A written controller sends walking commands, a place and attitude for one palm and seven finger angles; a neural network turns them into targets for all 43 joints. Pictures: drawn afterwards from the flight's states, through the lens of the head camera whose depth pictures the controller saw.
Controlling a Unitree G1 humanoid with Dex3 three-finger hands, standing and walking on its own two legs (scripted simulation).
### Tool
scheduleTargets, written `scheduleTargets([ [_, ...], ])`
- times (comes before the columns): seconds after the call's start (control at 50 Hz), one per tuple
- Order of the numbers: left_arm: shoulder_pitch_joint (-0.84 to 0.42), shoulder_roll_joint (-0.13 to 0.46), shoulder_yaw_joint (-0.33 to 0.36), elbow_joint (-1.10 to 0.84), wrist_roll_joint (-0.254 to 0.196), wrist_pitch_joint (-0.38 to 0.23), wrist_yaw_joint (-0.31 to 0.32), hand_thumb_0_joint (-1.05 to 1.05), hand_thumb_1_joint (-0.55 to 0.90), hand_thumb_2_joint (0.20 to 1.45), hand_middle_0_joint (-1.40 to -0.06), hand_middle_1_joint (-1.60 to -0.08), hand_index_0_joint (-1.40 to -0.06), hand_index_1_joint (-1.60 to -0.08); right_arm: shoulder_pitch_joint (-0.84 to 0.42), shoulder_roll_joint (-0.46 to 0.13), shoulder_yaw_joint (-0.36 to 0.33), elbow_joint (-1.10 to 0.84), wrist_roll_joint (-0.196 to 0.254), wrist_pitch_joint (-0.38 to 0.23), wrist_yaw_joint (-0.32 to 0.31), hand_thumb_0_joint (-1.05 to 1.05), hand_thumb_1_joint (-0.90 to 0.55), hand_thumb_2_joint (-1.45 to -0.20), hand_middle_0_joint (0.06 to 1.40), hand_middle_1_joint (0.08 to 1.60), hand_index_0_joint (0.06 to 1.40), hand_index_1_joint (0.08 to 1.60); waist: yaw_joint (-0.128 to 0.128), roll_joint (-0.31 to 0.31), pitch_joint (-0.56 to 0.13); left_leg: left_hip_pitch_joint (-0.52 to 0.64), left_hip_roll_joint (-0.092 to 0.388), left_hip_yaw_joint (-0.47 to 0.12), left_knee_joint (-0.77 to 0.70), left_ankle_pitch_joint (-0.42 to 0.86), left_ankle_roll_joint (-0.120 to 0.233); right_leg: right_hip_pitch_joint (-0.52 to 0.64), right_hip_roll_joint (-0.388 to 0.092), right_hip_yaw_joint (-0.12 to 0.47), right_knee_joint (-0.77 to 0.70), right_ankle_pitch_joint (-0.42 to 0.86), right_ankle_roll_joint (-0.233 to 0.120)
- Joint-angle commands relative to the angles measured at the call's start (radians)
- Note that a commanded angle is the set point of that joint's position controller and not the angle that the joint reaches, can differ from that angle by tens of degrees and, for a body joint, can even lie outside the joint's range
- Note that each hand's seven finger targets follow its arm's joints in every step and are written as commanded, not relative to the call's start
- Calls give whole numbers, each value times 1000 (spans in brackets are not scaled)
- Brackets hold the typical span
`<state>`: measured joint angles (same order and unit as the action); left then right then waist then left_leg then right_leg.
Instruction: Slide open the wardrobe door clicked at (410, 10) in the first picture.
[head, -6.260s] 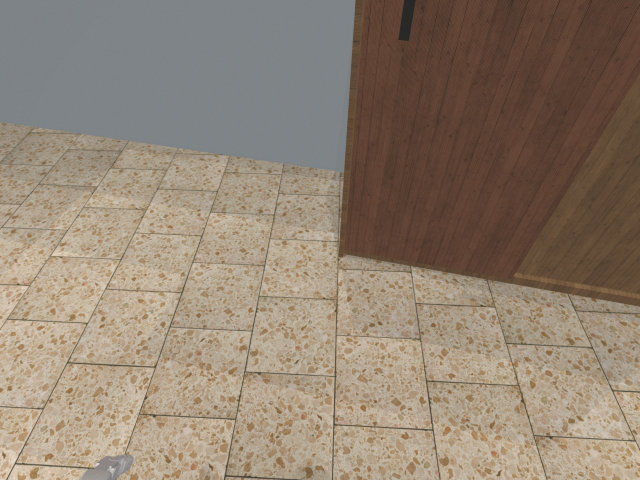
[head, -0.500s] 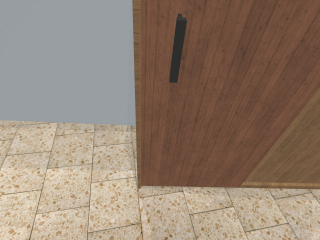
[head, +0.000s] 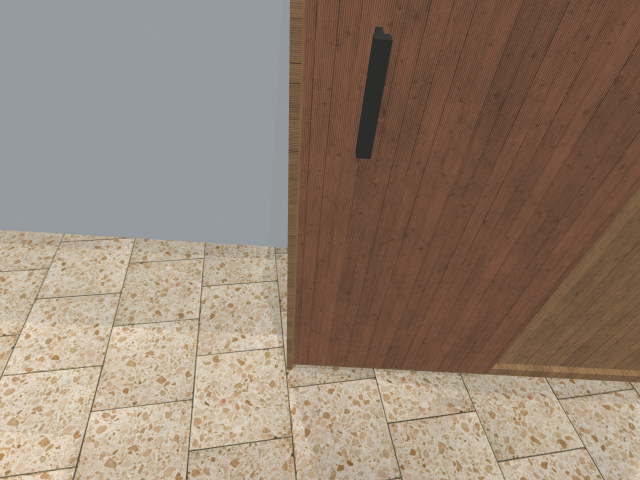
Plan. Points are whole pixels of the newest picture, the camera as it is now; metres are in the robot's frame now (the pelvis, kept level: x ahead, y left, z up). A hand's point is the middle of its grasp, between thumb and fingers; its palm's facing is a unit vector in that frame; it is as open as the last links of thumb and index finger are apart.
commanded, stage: look again from close up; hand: left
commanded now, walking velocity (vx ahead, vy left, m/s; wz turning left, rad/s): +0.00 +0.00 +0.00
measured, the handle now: (370, 95) +0.61 -0.02 +0.22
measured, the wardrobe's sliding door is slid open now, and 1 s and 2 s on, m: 0.00 0.00 0.00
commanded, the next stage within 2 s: none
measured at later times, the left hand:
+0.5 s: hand out of the picture -0.08 +0.17 -0.22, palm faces +0.06 -0.99 -0.09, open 7.3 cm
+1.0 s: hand out of the picture -0.20 +0.25 -0.19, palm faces +0.05 -0.98 -0.18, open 7.4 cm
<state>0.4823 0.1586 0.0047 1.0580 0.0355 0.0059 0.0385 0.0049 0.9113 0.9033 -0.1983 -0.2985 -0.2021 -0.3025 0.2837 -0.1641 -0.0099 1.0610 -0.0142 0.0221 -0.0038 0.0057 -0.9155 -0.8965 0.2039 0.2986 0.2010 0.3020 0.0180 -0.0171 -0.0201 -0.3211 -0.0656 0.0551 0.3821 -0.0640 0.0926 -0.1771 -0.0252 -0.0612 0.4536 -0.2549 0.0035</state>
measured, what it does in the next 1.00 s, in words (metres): walks backwards: left foot, then right foot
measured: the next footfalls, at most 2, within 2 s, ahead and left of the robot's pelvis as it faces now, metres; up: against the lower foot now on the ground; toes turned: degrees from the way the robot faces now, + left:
left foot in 0.48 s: +0.07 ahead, +0.06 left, +0.00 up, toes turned +1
right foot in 0.78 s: -0.14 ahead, -0.04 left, +0.00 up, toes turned -3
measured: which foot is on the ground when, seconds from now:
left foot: down 0.00-0.36, up 0.38-0.46, down 0.48-0.78, up 0.80-0.98, down 1.00-1.00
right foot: down 0.00-0.48, up 0.50-0.76, down 0.78-1.00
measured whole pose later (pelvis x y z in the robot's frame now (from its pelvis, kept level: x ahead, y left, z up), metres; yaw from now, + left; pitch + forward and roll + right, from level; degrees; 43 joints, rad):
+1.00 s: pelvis -0.14 +0.07 -0.01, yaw +0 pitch -3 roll -2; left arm 0.45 0.18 0.04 1.08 0.03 0.03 0.04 0.01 0.91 0.90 -0.20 -0.30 -0.20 -0.30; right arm 0.43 -0.16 -0.04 1.07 -0.01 0.02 -0.02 0.02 -0.93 -0.90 0.20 0.30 0.20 0.30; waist -0.01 -0.03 0.00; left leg -0.28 0.03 0.00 0.57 -0.25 0.01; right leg -0.13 -0.02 -0.13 0.51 -0.33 0.00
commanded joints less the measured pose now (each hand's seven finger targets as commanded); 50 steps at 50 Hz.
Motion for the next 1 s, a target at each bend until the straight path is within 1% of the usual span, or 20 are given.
scheduleTargets([
  [0.0, 126, 63, 10, -3, -4, -14, 6, 0, 900, 900, -200, -300, -200, -300, 34, -117, -25, -40, 1, -18, -11, 0, -900, -900, 200, 300, 200, 300, -7, -2, 108, -10, 157, -202, -163, -417, -57, -117, -51, 89, -112, -182, -59],
  [0.26, 148, 52, 19, 11, -7, -3, 5, 0, 900, 900, -200, -300, -200, -300, 78, -74, -24, -23, -3, -4, -15, 0, -900, -900, 200, 300, 200, 300, -8, -15, 132, -17, 114, -148, -68, -412, -74, -207, -61, 120, -145, -314, -71],
  [0.34, -68, 102, 47, -46, -9, 14, 17, 0, 900, 900, -200, -300, -200, -300, 208, -23, -40, 7, -8, 26, -18, 0, -900, -900, 200, 300, 200, 300, -97, -199, 102, 197, 21, -8, 458, -230, -99, -506, -212, 210, -343, -497, -132],
  [0.38, -247, 122, 60, -109, -4, 8, 29, 0, 900, 900, -200, -300, -200, -300, 296, -17, -47, 29, -2, 20, -14, 0, -900, -900, 200, 300, 200, 300, -145, -186, 116, 232, 86, -61, 528, -248, -79, -565, -230, 173, -299, -372, -118],
  [0.42, -219, 111, 53, -102, -4, 9, 22, 0, 900, 900, -200, -300, -200, -300, 300, -4, -30, 17, 6, -6, -8, 0, -900, -900, 200, 300, 200, 300, -111, 17, 205, 137, 104, -69, 195, -312, -85, -495, -140, 115, -84, -358, -86],
  [0.44, -133, 65, 43, -81, -12, 20, 17, 0, 900, 900, -200, -300, -200, -300, 287, -16, -28, 7, -2, -19, -13, 0, -900, -900, 200, 300, 200, 300, -73, 221, 237, -8, 143, -202, -44, -495, -95, -416, -52, 74, 109, -331, -69],
  [0.46, -57, 12, 39, -73, -21, 27, 16, 0, 900, 900, -200, -300, -200, -300, 252, -64, -32, -17, -11, -28, -26, 0, -900, -900, 200, 300, 200, 300, -35, 417, 286, -215, 279, -476, -286, -732, -79, -334, 52, 20, 317, -246, -27],
  [0.48, 10, 1, 41, -57, -17, 28, 12, 0, 900, 900, -200, -300, -200, -300, 145, -95, -28, -50, -10, -23, -37, 0, -900, -900, 200, 300, 200, 300, 18, 372, 307, -388, 336, -531, -367, -798, -4, -225, 39, 93, 487, -165, -29],
  [0.52, 59, 17, 52, -18, 1, 41, 8, 0, 900, 900, -200, -300, -200, -300, 17, -76, -27, -77, -10, -23, -36, 0, -900, -900, 200, 300, 200, 300, 75, 269, 187, -437, 305, -503, -370, -781, -23, -147, 47, 111, 698, -116, -36],
  [0.58, 89, 19, 61, 0, -6, 43, 5, 0, 900, 900, -200, -300, -200, -300, 20, -77, -34, -74, -11, -32, -37, 0, -900, -900, 200, 300, 200, 300, 58, 64, 100, -253, 245, -349, -336, -573, -103, -168, 57, 78, 692, -66, -27],
  [0.68, 192, 28, 63, 7, -19, 51, -1, 0, 900, 900, -200, -300, -200, -300, 99, -82, -54, -25, -20, 1, -46, 0, -900, -900, 200, 300, 200, 300, 18, 181, 37, 77, 176, -239, -391, -406, -199, 14, 98, -98, 44, -292, -49],
  [0.72, 283, 50, 72, 44, -26, 52, 6, 0, 900, 900, -200, -300, -200, -300, 119, -94, -66, -7, -13, 19, -43, 0, -900, -900, 200, 300, 200, 300, 35, 104, 72, 54, 108, -145, -329, -294, -292, 193, 99, -125, -280, -159, -66],
  [0.74, 249, 55, 76, 32, -24, 46, 17, 0, 900, 900, -200, -300, -200, -300, 145, -59, -61, 3, 5, 29, -37, 0, -900, -900, 200, 300, 200, 300, 27, -50, 98, -18, 33, -45, -115, -260, -320, 221, -8, -19, -309, -84, -111],
  [0.76, 107, 92, 77, -12, -9, 42, 33, 0, 900, 900, -200, -300, -200, -300, 187, 13, -57, 16, 18, 36, -41, 0, -900, -900, 200, 300, 200, 300, -24, -313, 147, -21, -10, -37, 361, -354, -225, -27, -245, 229, -342, -212, -194],
  [0.8, -291, 140, 63, -151, 3, 16, 34, 0, 900, 900, -200, -300, -200, -300, 267, -63, -81, -12, -3, 40, -12, 0, -900, -900, 200, 300, 200, 300, -176, -197, 185, 21, 34, -140, 825, -376, -121, -383, -353, 225, -357, -201, -245],
  [0.82, -395, 139, 66, -172, -11, -21, 36, 0, 900, 900, -200, -300, -200, -300, 250, -70, -79, -16, 4, 37, -2, 0, -900, -900, 200, 300, 200, 300, -183, -247, 182, 38, 102, -202, 831, -305, -105, -489, -340, 299, -402, -327, -226],
  [0.86, -254, 111, 53, -135, -7, -36, 23, 0, 900, 900, -200, -300, -200, -300, 188, -56, -57, -33, 10, 8, 7, 0, -900, -900, 200, 300, 200, 300, -114, -88, 208, -32, 93, -78, 544, -273, -88, -258, -203, 88, -292, -115, -157],
  [0.9, -64, 108, 51, -56, -1, -18, 15, 0, 900, 900, -200, -300, -200, -300, 117, 10, -28, -44, 7, -15, -4, 0, -900, -900, 200, 300, 200, 300, -23, -63, 192, -49, 77, -6, 240, -303, -82, -88, -190, 107, -179, -30, -158],
  [0.94, -19, 106, 46, -21, -10, -2, 4, 0, 900, 900, -200, -300, -200, -300, 142, 26, -12, -24, 5, -24, -16, 0, -900, -900, 200, 300, 200, 300, -19, -18, 195, 101, 69, 12, 25, -172, -88, -147, -155, 73, -92, -112, -115],
  [0.98, 34, 43, 32, -15, -25, 4, -9, 0, 900, 900, -200, -300, -200, -300, 166, -46, -12, -19, -1, -39, -27, 0, -900, -900, 200, 300, 200, 300, 7, 200, 184, 90, 207, -229, -83, -202, -57, -204, -61, 40, 38, -153, -54],
])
